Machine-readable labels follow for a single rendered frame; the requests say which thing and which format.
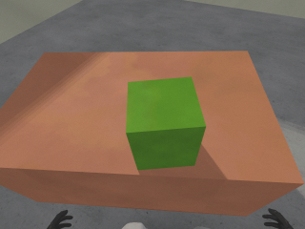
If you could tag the carton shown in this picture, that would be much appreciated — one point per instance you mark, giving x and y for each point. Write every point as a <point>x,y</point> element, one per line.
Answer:
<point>164,123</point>

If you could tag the robot left hand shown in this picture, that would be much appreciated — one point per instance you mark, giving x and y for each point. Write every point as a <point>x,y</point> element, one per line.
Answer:
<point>55,224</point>

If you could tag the robot right hand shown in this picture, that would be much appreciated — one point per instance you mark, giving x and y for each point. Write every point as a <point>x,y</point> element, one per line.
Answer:
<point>282,222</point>

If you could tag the pedestal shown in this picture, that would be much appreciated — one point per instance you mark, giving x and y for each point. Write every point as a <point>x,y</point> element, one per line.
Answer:
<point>63,135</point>

